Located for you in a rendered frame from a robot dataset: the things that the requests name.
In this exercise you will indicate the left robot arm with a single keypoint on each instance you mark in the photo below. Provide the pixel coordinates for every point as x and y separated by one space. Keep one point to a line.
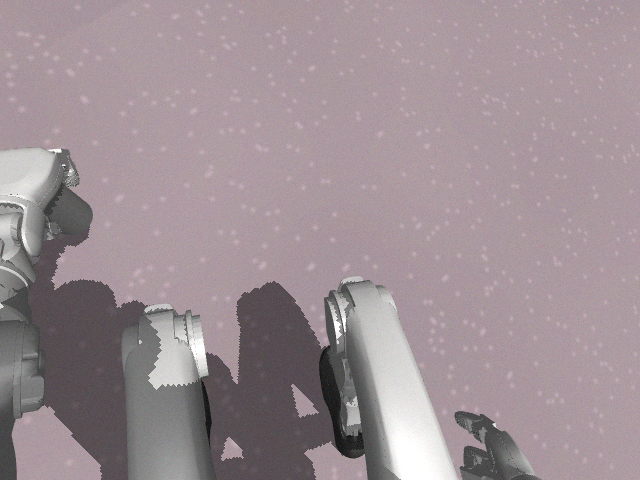
22 361

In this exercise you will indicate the left robot hand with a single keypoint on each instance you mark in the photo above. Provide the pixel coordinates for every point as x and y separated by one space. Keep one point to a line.
35 174

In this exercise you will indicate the can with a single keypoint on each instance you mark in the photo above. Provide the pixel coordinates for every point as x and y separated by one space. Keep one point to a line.
71 213

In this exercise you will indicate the right robot hand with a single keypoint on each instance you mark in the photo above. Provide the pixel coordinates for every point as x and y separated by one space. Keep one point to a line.
503 460

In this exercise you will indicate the right robot foot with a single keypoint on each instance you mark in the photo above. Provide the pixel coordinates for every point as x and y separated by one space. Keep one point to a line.
349 446

